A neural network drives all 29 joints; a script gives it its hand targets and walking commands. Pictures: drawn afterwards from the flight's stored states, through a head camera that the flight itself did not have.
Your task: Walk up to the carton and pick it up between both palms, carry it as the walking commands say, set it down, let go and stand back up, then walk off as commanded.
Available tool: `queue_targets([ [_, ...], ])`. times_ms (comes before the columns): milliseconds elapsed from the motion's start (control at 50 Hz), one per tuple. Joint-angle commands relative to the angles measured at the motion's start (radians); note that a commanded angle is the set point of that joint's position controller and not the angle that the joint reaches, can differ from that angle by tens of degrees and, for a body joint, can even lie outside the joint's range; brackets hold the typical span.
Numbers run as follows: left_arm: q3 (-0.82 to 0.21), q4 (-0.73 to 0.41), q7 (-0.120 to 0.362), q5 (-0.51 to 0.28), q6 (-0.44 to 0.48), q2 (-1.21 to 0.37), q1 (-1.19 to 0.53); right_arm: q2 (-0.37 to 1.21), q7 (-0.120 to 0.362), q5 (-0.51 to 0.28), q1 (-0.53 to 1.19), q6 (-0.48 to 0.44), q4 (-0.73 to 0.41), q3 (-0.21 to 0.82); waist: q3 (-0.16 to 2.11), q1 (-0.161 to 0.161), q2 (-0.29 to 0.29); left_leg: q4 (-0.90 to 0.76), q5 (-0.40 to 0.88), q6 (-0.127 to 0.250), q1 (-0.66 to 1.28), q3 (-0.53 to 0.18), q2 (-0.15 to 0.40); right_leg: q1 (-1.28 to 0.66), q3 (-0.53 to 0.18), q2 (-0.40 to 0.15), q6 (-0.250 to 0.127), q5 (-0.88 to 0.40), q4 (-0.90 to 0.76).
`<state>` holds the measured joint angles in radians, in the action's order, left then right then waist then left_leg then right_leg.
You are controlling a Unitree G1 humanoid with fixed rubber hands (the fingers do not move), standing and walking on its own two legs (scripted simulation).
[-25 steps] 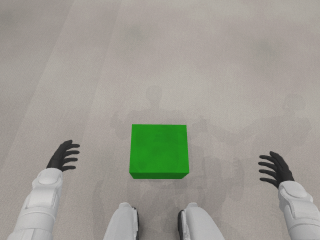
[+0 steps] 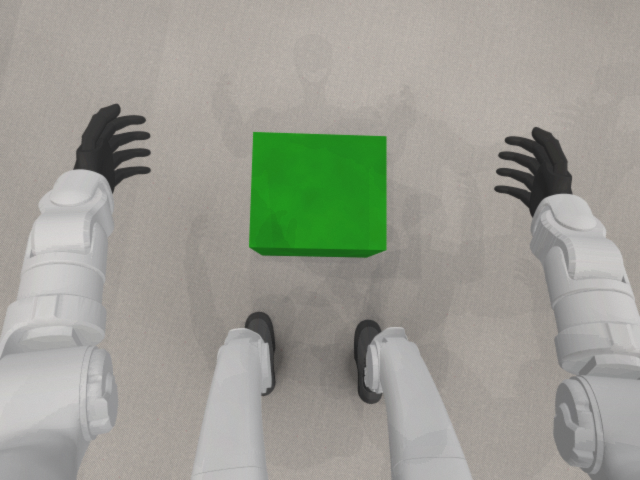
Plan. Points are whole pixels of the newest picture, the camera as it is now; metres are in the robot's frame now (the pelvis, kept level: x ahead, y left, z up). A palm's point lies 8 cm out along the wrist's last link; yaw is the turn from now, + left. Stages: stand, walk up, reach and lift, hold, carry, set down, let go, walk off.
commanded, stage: reach and lift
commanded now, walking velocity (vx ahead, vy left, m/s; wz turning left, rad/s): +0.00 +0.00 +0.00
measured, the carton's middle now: (317, 202) +0.51 -0.01 -0.55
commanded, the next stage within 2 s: none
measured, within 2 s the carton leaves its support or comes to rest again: neither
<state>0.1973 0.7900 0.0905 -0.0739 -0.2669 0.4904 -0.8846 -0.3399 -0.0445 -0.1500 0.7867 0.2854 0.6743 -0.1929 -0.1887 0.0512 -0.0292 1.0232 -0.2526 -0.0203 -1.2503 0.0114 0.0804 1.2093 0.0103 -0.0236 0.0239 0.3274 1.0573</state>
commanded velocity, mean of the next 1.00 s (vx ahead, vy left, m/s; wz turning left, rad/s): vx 0.00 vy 0.00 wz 0.00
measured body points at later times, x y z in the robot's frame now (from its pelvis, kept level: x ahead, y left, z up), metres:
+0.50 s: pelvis +0.00 +0.01 -0.02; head +0.37 +0.02 +0.23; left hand +0.55 +0.22 -0.17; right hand +0.53 -0.22 -0.17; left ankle +0.11 +0.14 -0.64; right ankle +0.08 -0.13 -0.64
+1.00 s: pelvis -0.04 +0.00 -0.18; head +0.30 -0.01 +0.11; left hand +0.54 +0.22 -0.29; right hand +0.52 -0.21 -0.30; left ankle +0.11 +0.15 -0.64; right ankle +0.08 -0.13 -0.64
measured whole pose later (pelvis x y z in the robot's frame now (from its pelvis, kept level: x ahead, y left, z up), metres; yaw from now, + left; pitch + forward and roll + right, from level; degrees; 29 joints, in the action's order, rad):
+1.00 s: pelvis -0.04 +0.00 -0.18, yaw -2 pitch +41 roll +0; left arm 0.28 1.18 0.05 -0.06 -0.16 0.49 -1.43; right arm -0.33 -0.07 -0.14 1.33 0.21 0.96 -0.20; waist -0.13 0.01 0.00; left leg 1.69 -0.39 -0.06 -2.02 -0.07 0.04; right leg 2.00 -0.05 0.02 0.04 0.46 1.73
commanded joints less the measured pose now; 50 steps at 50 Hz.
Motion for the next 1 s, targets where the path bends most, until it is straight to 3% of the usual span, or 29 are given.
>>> queue_targets([
  [0,0.008,-0.039,-0.015,0.016,0.023,0.128,-0.327,-0.196,0.029,-0.009,0.319,-0.048,-0.047,-0.075,1.145,0.016,0.165,-0.01,0.101,0.004,0.622,0.012,-0.115,-0.176,0.064,0.08,0.022,-0.085,-0.139],
  [100,0.068,0.017,-0.033,0.082,0.075,0.097,-0.389,-0.178,0.058,0.047,0.297,-0.098,0.134,-0.128,1.056,0.027,0.12,0.007,0.201,-0.008,0.486,-0.008,-0.107,-0.005,0.07,0.094,0.033,-0.161,-0.096],
  [120,0.076,0.061,-0.032,0.084,0.093,0.074,-0.393,-0.132,0.06,0.017,0.36,-0.121,0.072,-0.104,1.096,-0.002,0.039,0.003,0.19,0.016,0.411,-0.018,-0.11,-0.009,0.071,0.1,0.047,-0.155,-0.095],
  [140,0.044,0.062,-0.037,0.053,0.091,0.036,-0.406,-0.176,0.063,0.04,0.364,-0.13,0.11,-0.14,1.142,0.042,0.095,-0.008,0.193,-0.005,0.456,-0.018,-0.11,-0.006,0.083,0.102,0.032,-0.155,-0.094],
  [160,0.053,0.071,-0.033,0.069,0.094,0.019,-0.434,-0.132,0.07,0.031,0.417,-0.132,0.102,-0.118,1.124,-0.016,0.103,0.008,0.229,0.001,0.417,-0.015,-0.119,0.013,0.064,0.09,0.032,-0.189,-0.081],
  [220,0.072,0.022,-0.047,0.071,0.108,0.013,-0.565,-0.168,0.088,0.021,0.526,-0.161,0.073,-0.138,1.173,0.009,0.115,-0.003,0.252,0.005,0.497,-0.057,-0.106,0.122,0.087,0.095,0.03,-0.156,-0.066],
  [240,0.085,0.031,-0.053,0.103,0.106,-0.007,-0.507,-0.142,0.095,0.014,0.512,-0.158,0.086,-0.117,1.207,-0.045,0.141,0.008,0.354,0.002,0.563,-0.056,-0.12,0.147,0.085,0.098,0.031,-0.213,-0.058],
  [260,0.09,0.024,-0.055,0.071,0.104,-0.021,-0.542,-0.156,0.094,0.044,0.498,-0.16,0.123,-0.144,1.206,0.006,0.101,0.041,0.38,0.007,0.528,-0.062,-0.118,0.176,0.081,0.101,0.027,-0.234,-0.047],
  [300,0.12,0.02,-0.071,0.091,0.111,0.006,-0.528,-0.16,0.092,0.023,0.48,-0.177,0.103,-0.171,1.366,-0.026,0.16,0.065,0.55,-0.002,0.659,-0.052,-0.113,0.142,0.084,0.099,0.027,-0.357,-0.033],
  [320,0.109,-0.092,-0.084,0.084,0.12,0.003,-0.562,-0.174,0.092,0.048,0.455,-0.184,0.08,-0.176,1.481,0.035,0.141,0.096,0.649,-0.011,0.767,-0.078,-0.102,0.168,0.103,0.114,0.028,-0.388,-0.011],
  [340,0.105,-0.096,-0.08,0.099,0.12,-0.014,-0.476,-0.164,0.09,0.049,0.413,-0.186,0.058,-0.173,1.548,0.019,0.148,0.115,0.73,-0.007,0.831,-0.075,-0.112,0.179,0.108,0.118,0.032,-0.424,-0.01],
  [360,0.067,-0.116,-0.081,0.061,0.097,-0.036,-0.529,-0.225,0.082,0.064,0.46,-0.179,0.018,-0.208,1.66,0.071,0.183,0.125,0.689,-0.015,0.874,-0.069,-0.111,0.114,0.104,0.11,0.016,-0.41,-0.028],
  [380,0.097,-0.21,-0.074,0.09,0.105,0.001,-0.555,-0.2,0.076,0.057,0.458,-0.177,-0.033,-0.185,1.703,0.01,0.202,0.119,0.776,-0.012,0.93,-0.068,-0.107,0.135,0.093,0.111,0.013,-0.433,-0.037],
  [400,0.075,-0.338,-0.076,0.076,0.086,0.022,-0.529,-0.283,0.069,0.069,0.476,-0.171,-0.199,-0.236,1.932,0.061,0.231,0.134,0.858,-0.011,1.151,-0.079,-0.11,0.072,0.115,0.123,0.01,-0.461,-0.045],
  [440,0.087,-0.322,-0.091,0.05,0.06,0.052,-0.583,-0.281,0.055,0.061,0.498,-0.152,-0.207,-0.207,1.925,0.072,0.145,0.136,0.723,-0.006,1.051,-0.062,-0.114,-0.038,0.116,0.119,0.023,-0.449,-0.034],
  [480,0.09,-0.133,-0.089,0.074,0.029,0.097,-0.575,-0.232,0.056,0.056,0.505,-0.1,-0.098,-0.193,1.718,0.02,0.074,0.127,0.47,0.014,0.788,-0.038,-0.122,-0.105,0.078,0.102,0.037,-0.363,-0.015],
  [500,0.077,-0.164,-0.085,0.068,0.024,0.08,-0.61,-0.255,0.052,0.078,0.51,-0.097,-0.1,-0.212,1.737,0.062,0.065,0.149,0.403,0.008,0.745,-0.032,-0.13,-0.182,0.088,0.105,0.035,-0.358,0.008],
  [560,0.099,-0.407,-0.099,-0.012,0.072,0.197,-0.751,-0.224,0.027,-0.049,0.753,-0.118,-0.371,-0.078,2.013,-0.066,0.018,0.256,0.586,0.033,0.655,0.006,-0.15,-0.446,0.029,0.101,0.028,-0.679,0.175],
  [600,0.104,-0.252,-0.091,-0.045,0.082,0.166,-0.732,-0.215,0.013,-0.042,0.801,-0.119,-0.299,-0.045,1.904,-0.048,-0.058,0.318,0.491,0.043,0.462,0.008,-0.146,-0.372,0.012,0.087,0.024,-0.599,0.243],
  [620,0.061,-0.16,-0.089,-0.068,0.07,0.16,-0.723,-0.222,0.011,-0.034,0.76,-0.111,-0.172,-0.064,1.749,0.015,-0.037,0.321,0.333,0.041,0.408,-0.005,-0.141,-0.265,0.038,0.08,0.024,-0.423,0.252],
  [660,0.134,0.069,-0.068,-0.017,0.06,0.229,-0.695,-0.199,-0.018,-0.003,0.82,-0.071,-0.094,-0.029,1.559,-0.114,-0.077,0.321,0.075,0.035,0.05,0.058,-0.151,-0.276,0.01,0.06,0.041,-0.222,0.268],
  [700,0.086,0.2,-0.051,-0.006,0.054,0.206,-0.716,-0.117,-0.014,-0.032,0.781,-0.037,0.086,0.002,1.428,-0.113,0.031,0.33,-0.017,0.022,0.025,0.068,-0.141,-0.18,0.005,0.072,0.043,-0.057,0.275],
  [740,0.05,0.206,-0.026,-0.022,0.07,0.163,-0.771,-0.144,-0.016,-0.007,0.737,-0.042,0.21,-0.016,1.263,-0.047,0.089,0.39,-0.114,-0.006,-0.102,0.091,-0.143,-0.023,0.011,0.083,0.036,0.057,0.306],
  [760,0.086,0.247,-0.03,0.0,0.069,0.186,-0.775,-0.101,-0.003,-0.02,0.706,-0.027,0.305,0.007,1.241,-0.074,0.038,0.395,-0.131,0.005,-0.074,0.063,-0.137,0.054,0.023,0.081,0.044,0.093,0.328],
  [780,0.073,0.31,-0.03,0.025,0.075,0.175,-0.766,-0.127,-0.006,0.022,0.686,-0.03,0.37,-0.032,1.092,-0.032,0.051,0.428,-0.192,0.002,-0.191,0.063,-0.125,0.197,0.033,0.081,0.039,0.138,0.348],
  [860,0.155,0.258,-0.043,0.047,0.125,0.249,-0.813,-0.143,-0.033,0.017,0.878,-0.09,0.114,-0.01,1.194,-0.091,-0.048,0.559,-0.146,0.031,-0.399,0.092,-0.135,0.105,-0.034,0.081,0.035,0.124,0.414],
  [880,0.107,0.365,-0.041,0.022,0.124,0.184,-0.752,-0.189,-0.039,0.008,0.887,-0.104,0.151,-0.016,1.215,-0.074,-0.041,0.551,-0.158,0.023,-0.362,0.08,-0.117,0.111,0.0,0.075,0.043,0.115,0.449],
  [960,0.014,0.15,-0.07,-0.061,0.135,0.192,-0.891,-0.234,-0.054,-0.007,0.917,-0.11,0.079,-0.018,1.474,0.004,0.026,0.578,-0.127,0.006,-0.114,0.064,-0.124,0.142,0.09,0.068,0.047,0.097,0.514],
  [980,0.028,0.194,-0.075,-0.057,0.133,0.219,-0.866,-0.237,-0.067,0.002,0.897,-0.102,0.102,0.012,1.419,-0.029,0.003,0.622,-0.124,-0.002,-0.203,0.086,-0.121,0.122,0.06,0.063,0.045,0.098,0.519],
])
